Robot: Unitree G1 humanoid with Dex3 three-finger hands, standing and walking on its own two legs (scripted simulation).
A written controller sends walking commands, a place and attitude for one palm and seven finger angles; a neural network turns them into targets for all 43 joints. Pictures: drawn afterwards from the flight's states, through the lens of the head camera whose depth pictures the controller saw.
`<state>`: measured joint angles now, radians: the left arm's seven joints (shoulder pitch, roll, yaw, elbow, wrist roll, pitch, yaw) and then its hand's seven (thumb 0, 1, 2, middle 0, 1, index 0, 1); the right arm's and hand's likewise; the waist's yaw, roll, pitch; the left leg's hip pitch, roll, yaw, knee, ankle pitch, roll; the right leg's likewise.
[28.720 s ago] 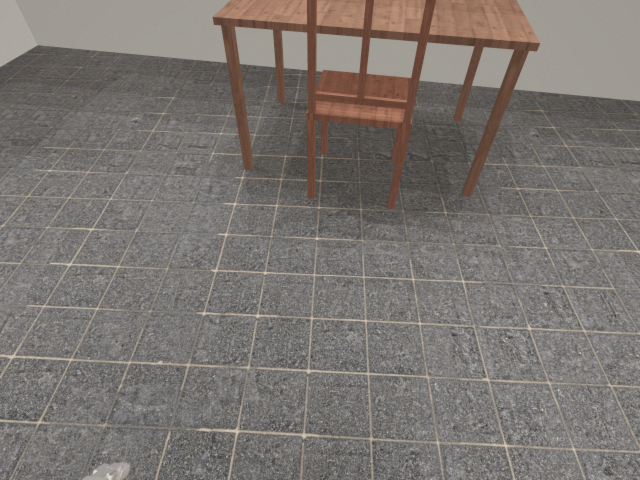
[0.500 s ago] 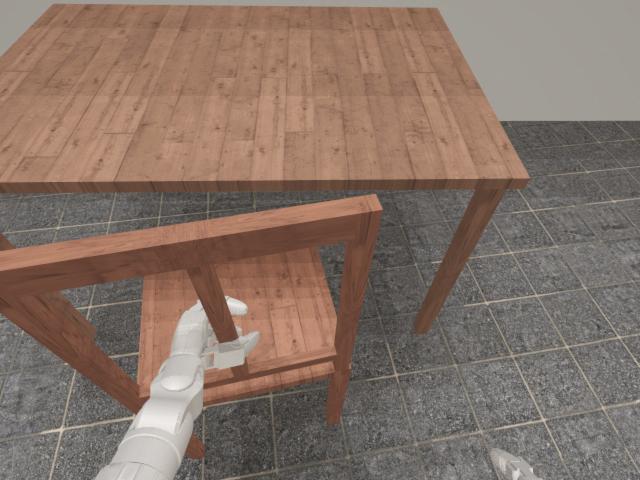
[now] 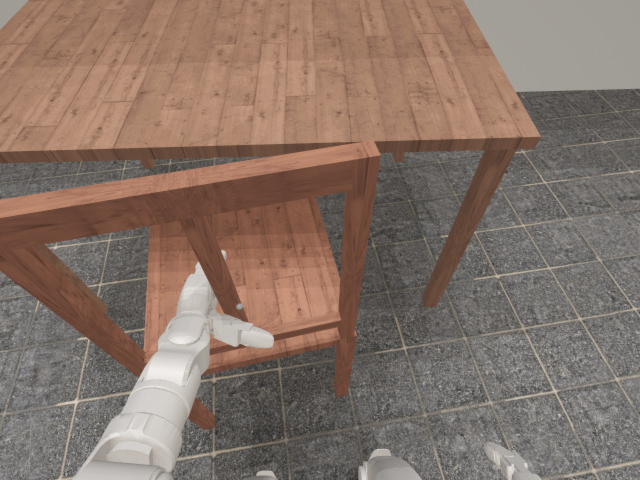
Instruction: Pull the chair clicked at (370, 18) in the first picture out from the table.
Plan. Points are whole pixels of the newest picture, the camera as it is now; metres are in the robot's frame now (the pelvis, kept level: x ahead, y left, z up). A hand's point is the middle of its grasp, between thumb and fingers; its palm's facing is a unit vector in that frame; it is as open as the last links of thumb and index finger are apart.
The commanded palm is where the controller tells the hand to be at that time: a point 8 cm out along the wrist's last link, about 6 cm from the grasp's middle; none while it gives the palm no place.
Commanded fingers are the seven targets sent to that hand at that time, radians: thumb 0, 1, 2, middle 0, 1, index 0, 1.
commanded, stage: open the thumb and straighten the fingers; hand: left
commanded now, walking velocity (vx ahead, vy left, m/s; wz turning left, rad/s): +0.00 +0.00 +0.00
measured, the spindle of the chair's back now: (224, 289) +0.38 +0.13 -0.02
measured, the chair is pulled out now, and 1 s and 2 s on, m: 0.16 0.16 0.16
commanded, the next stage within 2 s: draw the fingers out of the gap in 0.04 s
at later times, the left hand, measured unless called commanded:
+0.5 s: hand (235, 349) +0.30 +0.12 -0.05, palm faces +0.00 -0.99 -0.14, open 17.5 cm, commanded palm +0.27 +0.17 -0.02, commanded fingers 0.00 -0.55 0.20 0.00 0.00 0.00 0.00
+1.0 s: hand (221, 423) +0.21 +0.12 -0.04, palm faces +0.00 -0.99 -0.13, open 17.5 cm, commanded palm +0.19 +0.17 -0.02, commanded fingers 0.00 -0.55 0.20 0.00 0.00 0.00 0.00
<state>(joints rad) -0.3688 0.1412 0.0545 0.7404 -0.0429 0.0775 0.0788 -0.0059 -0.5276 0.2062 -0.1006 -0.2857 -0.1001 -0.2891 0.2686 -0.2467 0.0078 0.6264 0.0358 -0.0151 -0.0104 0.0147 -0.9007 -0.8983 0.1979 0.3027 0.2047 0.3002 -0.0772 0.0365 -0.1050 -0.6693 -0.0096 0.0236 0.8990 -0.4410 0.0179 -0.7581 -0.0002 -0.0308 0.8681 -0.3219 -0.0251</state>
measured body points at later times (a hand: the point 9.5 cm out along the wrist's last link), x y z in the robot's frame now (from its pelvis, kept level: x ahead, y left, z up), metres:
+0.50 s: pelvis +0.02 -0.01 +0.00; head +0.06 -0.02 +0.45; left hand +0.30 +0.17 -0.03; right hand +0.16 -0.26 -0.10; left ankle +0.00 +0.11 -0.69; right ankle +0.06 -0.10 -0.69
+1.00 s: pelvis +0.03 +0.00 -0.01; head +0.06 -0.01 +0.44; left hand +0.20 +0.17 -0.03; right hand +0.22 -0.23 -0.08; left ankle +0.00 +0.11 -0.69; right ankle +0.06 -0.10 -0.69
